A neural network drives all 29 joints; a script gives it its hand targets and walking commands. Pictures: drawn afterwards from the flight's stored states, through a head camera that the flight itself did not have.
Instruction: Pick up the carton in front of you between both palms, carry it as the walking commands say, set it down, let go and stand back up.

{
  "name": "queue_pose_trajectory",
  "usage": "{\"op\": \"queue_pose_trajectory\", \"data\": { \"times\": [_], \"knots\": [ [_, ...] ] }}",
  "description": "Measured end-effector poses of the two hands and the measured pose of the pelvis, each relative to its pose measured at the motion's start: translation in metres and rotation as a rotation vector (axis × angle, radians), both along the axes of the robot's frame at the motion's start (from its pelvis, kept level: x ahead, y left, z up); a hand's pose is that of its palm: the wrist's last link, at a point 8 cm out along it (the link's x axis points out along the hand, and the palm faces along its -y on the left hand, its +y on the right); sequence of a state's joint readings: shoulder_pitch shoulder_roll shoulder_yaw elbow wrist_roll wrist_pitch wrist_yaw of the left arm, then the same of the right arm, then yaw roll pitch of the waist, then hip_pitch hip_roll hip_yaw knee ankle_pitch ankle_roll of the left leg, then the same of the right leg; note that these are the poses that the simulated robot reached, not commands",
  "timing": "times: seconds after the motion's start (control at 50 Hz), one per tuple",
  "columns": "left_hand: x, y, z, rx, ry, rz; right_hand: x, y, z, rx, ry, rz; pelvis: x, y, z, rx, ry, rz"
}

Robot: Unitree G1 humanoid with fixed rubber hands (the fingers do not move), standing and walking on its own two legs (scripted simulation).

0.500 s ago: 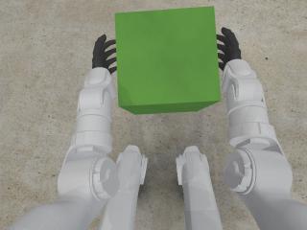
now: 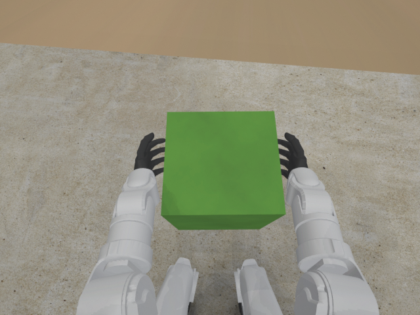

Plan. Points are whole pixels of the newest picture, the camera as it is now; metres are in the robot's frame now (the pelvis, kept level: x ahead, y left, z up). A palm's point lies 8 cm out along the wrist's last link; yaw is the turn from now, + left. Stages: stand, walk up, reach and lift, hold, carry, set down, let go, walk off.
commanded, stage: reach and lift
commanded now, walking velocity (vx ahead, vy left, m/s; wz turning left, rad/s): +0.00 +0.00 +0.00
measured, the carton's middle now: (219, 178) +0.42 +0.00 -0.11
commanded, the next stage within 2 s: hold in 1.64 s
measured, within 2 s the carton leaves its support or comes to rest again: neither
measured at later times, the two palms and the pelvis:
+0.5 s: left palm (111, 159) +0.36 +0.15 +0.11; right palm (327, 164) +0.36 -0.15 +0.11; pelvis +0.05 +0.00 +0.12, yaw +0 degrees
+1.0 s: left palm (92, 154) +0.34 +0.15 +0.16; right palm (348, 163) +0.33 -0.15 +0.16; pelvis +0.04 +0.01 +0.14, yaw +0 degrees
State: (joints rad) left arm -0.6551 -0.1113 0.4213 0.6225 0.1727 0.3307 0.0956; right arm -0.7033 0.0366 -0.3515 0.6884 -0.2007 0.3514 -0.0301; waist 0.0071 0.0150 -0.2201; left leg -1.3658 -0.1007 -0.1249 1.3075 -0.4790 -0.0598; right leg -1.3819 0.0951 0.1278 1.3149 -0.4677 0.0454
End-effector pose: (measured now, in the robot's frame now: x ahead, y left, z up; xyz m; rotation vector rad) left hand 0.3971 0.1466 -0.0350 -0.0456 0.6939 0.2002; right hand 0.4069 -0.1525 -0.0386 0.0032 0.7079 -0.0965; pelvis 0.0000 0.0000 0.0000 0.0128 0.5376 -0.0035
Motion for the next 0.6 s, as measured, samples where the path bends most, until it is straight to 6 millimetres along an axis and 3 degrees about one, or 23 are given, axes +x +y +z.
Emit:
{"op": "queue_pose_trajectory", "data": {
  "times": [0.36, 0.6],
  "knots": [
    [-0.031, 0.003, 0.107, 0.005, -0.003, -0.027, -0.038, 0.003, 0.107, -0.001, -0.004, -0.027, 0.039, 0.004, 0.094, -0.009, -0.252, 0.000],
    [-0.049, 0.007, 0.174, 0.023, -0.022, -0.060, -0.061, 0.006, 0.176, -0.012, -0.023, -0.038, 0.056, 0.005, 0.134, -0.014, -0.463, 0.003]
  ]
}}
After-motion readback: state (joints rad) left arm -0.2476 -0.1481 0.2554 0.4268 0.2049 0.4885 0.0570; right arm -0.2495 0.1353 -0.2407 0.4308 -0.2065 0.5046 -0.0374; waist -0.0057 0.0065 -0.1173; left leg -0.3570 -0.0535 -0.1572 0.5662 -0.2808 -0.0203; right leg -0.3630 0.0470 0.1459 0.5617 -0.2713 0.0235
